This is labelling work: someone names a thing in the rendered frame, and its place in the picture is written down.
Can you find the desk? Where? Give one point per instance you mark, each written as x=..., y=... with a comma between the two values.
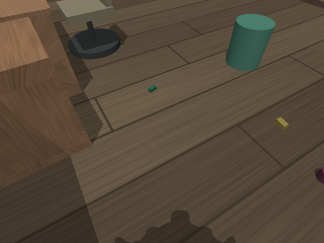
x=39, y=12

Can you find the office chair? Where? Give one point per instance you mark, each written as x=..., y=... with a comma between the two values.
x=92, y=43

